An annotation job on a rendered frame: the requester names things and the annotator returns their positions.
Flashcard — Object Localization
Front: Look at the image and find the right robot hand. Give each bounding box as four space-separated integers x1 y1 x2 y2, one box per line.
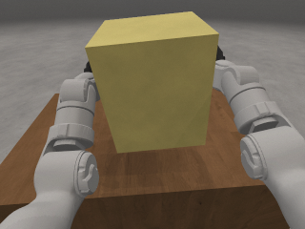
215 46 226 61

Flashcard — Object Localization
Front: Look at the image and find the left robot hand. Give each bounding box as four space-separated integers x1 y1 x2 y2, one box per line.
84 61 92 73

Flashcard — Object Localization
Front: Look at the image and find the left robot forearm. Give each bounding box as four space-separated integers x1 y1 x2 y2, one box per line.
33 72 101 192

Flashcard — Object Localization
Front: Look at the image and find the carton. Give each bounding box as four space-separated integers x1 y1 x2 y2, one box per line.
85 11 219 154

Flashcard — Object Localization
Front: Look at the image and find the robot right upper arm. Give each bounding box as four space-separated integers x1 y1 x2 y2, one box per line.
239 125 305 229

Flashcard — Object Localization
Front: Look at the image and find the pedestal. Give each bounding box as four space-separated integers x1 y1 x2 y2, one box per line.
0 88 290 229

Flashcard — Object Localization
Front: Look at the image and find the robot left upper arm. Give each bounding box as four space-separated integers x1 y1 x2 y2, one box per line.
0 150 99 229

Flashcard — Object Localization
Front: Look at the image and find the right robot forearm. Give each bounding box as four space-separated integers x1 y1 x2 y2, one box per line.
213 59 305 143

